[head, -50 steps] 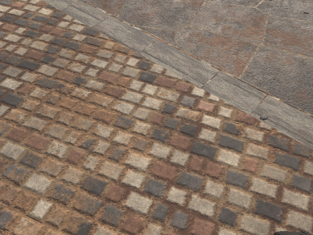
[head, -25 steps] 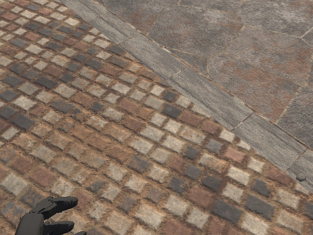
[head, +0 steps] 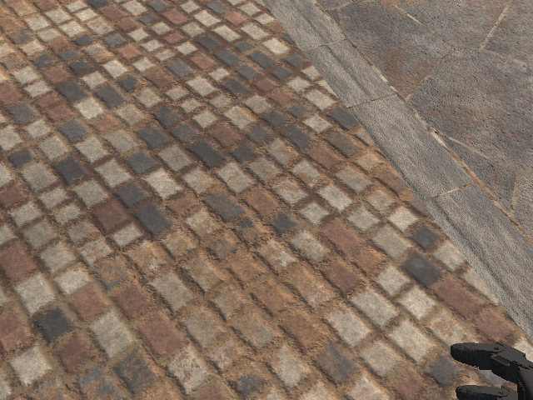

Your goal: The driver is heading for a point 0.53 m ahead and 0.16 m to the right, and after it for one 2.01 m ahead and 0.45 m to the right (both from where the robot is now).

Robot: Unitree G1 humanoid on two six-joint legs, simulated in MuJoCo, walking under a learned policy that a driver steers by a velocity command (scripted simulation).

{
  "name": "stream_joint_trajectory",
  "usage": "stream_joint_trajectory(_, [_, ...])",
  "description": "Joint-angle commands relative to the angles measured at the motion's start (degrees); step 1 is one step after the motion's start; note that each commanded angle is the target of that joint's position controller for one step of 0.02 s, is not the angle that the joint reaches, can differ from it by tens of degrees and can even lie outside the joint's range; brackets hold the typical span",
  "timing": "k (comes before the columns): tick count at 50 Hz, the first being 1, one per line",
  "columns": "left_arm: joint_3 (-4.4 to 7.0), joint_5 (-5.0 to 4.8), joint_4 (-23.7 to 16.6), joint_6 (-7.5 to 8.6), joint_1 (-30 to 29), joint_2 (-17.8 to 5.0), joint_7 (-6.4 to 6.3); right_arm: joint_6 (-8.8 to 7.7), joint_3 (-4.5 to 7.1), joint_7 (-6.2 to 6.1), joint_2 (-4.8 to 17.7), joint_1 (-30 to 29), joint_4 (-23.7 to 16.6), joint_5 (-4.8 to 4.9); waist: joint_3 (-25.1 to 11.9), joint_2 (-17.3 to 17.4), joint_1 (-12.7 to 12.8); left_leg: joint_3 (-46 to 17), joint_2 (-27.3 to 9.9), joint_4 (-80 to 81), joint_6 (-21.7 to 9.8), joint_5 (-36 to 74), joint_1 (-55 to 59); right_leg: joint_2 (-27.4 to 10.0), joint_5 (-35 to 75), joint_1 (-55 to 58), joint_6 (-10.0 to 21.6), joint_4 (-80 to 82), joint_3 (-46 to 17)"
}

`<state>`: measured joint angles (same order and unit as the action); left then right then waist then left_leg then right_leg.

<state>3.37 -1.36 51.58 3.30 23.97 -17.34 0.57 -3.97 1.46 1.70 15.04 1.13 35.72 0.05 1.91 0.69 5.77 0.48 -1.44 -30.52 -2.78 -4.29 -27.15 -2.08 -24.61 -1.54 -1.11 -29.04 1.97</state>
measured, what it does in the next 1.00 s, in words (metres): walks ahead, turning right: right foot, then left foot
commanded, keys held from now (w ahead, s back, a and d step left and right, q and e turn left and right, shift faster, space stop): w+e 0.60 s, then e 0.16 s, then q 0.24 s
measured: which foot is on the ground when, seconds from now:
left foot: down 0.00-0.52, up 0.54-0.92, down 0.94-1.00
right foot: down 0.00-0.00, up 0.02-0.48, down 0.50-0.98, up 1.00-1.00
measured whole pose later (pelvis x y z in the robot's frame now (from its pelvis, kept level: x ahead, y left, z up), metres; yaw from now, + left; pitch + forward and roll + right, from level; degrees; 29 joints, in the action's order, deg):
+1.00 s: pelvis +0.49 -0.11 +0.00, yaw -26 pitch +1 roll +0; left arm 3.0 1.0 43.6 1.5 12.3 -16.3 -1.3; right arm -4.9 2.3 1.6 15.4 6.9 43.5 -1.6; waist 1.4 0.0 1.4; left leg -0.8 1.8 -29.1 -1.9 -4.6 -26.0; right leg 5.5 -25.1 -11.4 1.9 -39.9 -5.7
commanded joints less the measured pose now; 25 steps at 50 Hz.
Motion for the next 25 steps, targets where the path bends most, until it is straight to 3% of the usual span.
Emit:
stream_joint_trajectory(1, [-0.66, 0.1, -5.4, 2.3, 1.2, -3.4, -0.14, 0.54, 5.4, -1.37, 15.1, 25.4, 2.0, -0.96, -24.8, 13.1, -13.4, -40.2, -23.5, 10.6, -14.2, -11.4, 49.6, 3.1, -9.2, -37.6, 1.3, -40.1, -7.4])
stream_joint_trajectory(2, [0.86, -1.39, -6.1, 2.35, -2.4, -7.9, -0.02, 0.4, 4.22, -1.18, 11.6, 22.2, 2.3, -0.42, -15.5, 8.8, -13.0, -32.3, -21.2, 11.9, -11.8, -14.6, 42.8, 0.1, -6.3, -42.1, 1.6, -43.9, -8.9])
stream_joint_trajectory(3, [0.92, -1.44, -6.9, 2.21, -5.4, -7.7, -0.07, 0.17, 3.56, -1.05, 9.5, 18.6, 2.4, -0.03, -9.7, 7.7, -11.4, -24.5, -18.6, 13.5, -9.9, -13.7, 35.6, -2.5, -1.5, -42.5, 1.9, -42.4, -7.3])
stream_joint_trajectory(4, [1.03, -0.77, -6.9, 1.8, -6.8, -7.0, -0.35, -0.16, 3.05, -0.81, 7.6, 15.0, 2.6, -0.17, -5.9, 6.1, -9.5, -19.4, -16.2, 15.9, -8.8, -11.2, 29.0, -4.0, 2.5, -40.8, 1.7, -39.7, -6.7])
stream_joint_trajectory(6, [1.18, -0.39, -5.9, 0.08, -4.6, -4.9, -0.59, -1.34, 2.74, -0.47, 5.4, 11.0, 3.0, -0.72, -3.1, 7.3, -6.2, -11.8, -13.6, 20.0, -7.8, -4.8, 20.5, -5.8, 7.9, -34.5, 1.2, -37.1, -7.2])
stream_joint_trajectory(7, [0.97, -0.42, -5.7, -0.6, -4.2, -3.4, -0.6, -1.94, 2.95, -0.45, 5.4, 10.5, 3.6, -0.85, -2.6, 6.4, -5.5, -9.4, -13.6, 21.4, -8.2, -1.5, 18.7, -5.9, 9.4, -33.5, 0.8, -36.8, -7.1])
stream_joint_trajectory(9, [1.02, -0.28, -6.6, -1.43, -5.9, -2.6, -0.72, -2.65, 3.4, -0.75, 6.1, 10.2, 4.8, -1.13, -1.0, 4.6, -4.9, -4.8, -13.7, 23.1, -8.5, 3.2, 17.9, -5.9, 13.3, -35.4, 0.2, -34.5, -8.1])
stream_joint_trajectory(11, [1.0, -0.04, -7.7, -1.52, -8.6, -2.3, -0.53, -2.75, 3.76, -1.27, 6.8, 11.1, 6.1, -1.29, 0.0, 3.4, -5.3, -1.0, -13.4, 23.6, -8.3, 6.0, 19.4, -5.7, 18.8, -37.6, -0.1, -29.1, -8.7])
stream_joint_trajectory(15, [0.19, 0.28, -10.1, -1.05, -15.8, -0.9, 1.08, -2.2, 4.38, -2.15, 9.0, 12.7, 7.8, -0.76, 2.2, 1.9, -7.6, 5.8, -12.9, 24.6, -7.0, 7.0, 21.0, -4.8, 28.0, -35.9, 0.8, -15.8, -4.7])
stream_joint_trajectory(20, [0.02, 0.26, -14.3, -1.23, -23.0, -1.5, 2.65, -0.35, 5.35, -2.43, 11.2, 16.5, 10.5, 0.75, 4.4, 1.2, -9.6, 9.0, -15.7, 21.1, -5.7, 11.5, 30.7, -3.7, 22.9, -38.2, 3.7, -8.3, -1.3])
stream_joint_trajectory(23, [1.34, 0.28, -15.2, -1.58, -19.6, -4.0, 3.06, 1.02, 6.0, -2.87, 13.5, 15.6, 10.5, 1.33, 0.0, 3.7, -6.2, 11.5, -15.6, 9.8, -3.7, 37.3, 33.8, 1.2, 14.2, -29.5, 6.9, -7.8, 3.7])
stream_joint_trajectory(24, [2.59, 0.07, -13.8, -1.7, -13.1, -5.9, 2.87, 1.58, 6.03, -3.06, 13.8, 14.8, 10.2, 1.48, -3.8, 3.7, -2.3, 12.7, -14.3, 0.3, -2.6, 43.5, 32.2, 4.0, 13.6, -20.8, 8.5, -6.4, 5.2])
stream_joint_trajectory(25, [4.65, -0.08, -11.2, -1.95, -3.5, -9.5, 2.06, 1.68, 5.51, -3.29, 12.8, 14.7, 9.9, 1.4, -8.9, 2.0, 2.5, 13.8, -11.7, -13.1, -0.4, 39.1, 25.0, 5.9, 16.4, -5.7, 10.8, -3.2, 3.8])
